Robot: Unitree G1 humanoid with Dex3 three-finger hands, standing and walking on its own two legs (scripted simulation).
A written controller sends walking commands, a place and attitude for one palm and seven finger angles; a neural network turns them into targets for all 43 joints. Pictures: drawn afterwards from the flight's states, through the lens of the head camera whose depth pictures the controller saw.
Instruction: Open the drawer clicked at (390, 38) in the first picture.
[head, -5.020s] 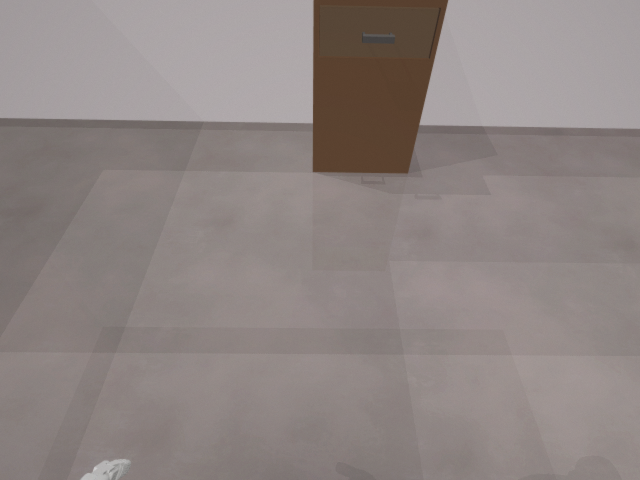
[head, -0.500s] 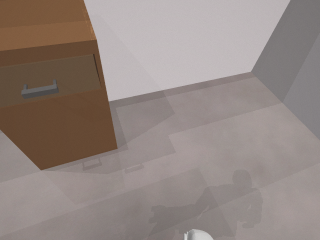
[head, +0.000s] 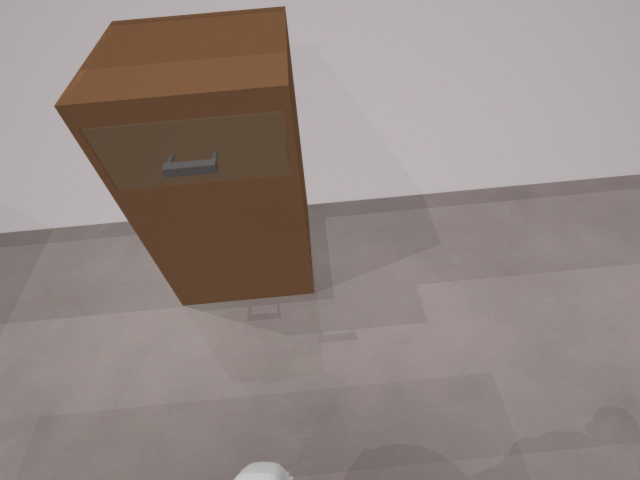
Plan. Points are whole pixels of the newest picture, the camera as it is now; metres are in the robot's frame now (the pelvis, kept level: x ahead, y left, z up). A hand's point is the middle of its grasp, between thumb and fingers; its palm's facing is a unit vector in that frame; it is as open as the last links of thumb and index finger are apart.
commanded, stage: take the last steps up to it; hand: left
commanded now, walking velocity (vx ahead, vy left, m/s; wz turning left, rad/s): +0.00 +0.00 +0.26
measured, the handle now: (191, 162) +0.78 +0.35 -0.10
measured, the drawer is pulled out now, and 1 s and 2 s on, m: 0.00 0.00 0.00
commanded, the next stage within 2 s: come to a stop and stand still in 1.10 s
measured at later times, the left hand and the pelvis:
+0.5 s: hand out of the picture +0.04 +0.26 -0.17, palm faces +0.11 -0.97 -0.20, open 7.4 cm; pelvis +0.03 +0.06 +0.00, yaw +4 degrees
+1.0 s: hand (210, 428) +0.22 +0.20 -0.16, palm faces +0.12 -0.97 -0.21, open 7.2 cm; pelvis +0.19 +0.01 +0.00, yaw +5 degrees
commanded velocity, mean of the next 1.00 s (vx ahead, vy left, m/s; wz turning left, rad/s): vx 0.27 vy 0.01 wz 0.05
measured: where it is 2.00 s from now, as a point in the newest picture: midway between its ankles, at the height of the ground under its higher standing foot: (333, 477)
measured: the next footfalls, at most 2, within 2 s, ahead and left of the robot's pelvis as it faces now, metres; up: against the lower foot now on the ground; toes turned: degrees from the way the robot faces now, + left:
left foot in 0.20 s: -0.01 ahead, +0.14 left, +0.00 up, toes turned +7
right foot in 0.70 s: +0.24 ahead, -0.07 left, +0.00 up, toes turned -5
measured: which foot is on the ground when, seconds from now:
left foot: up 0.00-0.18, down 0.20-0.72, up 0.74-1.00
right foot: down 0.00-0.20, up 0.22-0.68, down 0.70-1.00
